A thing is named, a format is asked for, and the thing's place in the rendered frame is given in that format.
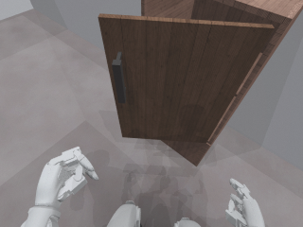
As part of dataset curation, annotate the left robot hand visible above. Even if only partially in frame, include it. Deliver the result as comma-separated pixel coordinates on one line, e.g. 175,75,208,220
35,147,99,209

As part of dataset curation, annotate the left robot thigh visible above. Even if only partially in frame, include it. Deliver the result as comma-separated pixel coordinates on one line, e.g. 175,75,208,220
107,204,141,227

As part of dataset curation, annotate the cupboard door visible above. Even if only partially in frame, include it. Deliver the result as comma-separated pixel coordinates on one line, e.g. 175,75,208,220
98,13,275,143

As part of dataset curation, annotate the robot left shin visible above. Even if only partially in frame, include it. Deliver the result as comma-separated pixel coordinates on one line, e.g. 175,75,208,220
125,201,135,205

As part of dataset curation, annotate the robot left forearm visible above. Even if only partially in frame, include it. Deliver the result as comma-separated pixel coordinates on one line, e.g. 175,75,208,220
21,205,62,227

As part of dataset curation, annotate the handle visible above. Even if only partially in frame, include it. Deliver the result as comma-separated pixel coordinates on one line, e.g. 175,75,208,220
112,51,127,104

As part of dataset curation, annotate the right robot hand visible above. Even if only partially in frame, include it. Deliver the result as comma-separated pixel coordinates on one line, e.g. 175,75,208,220
225,178,265,227

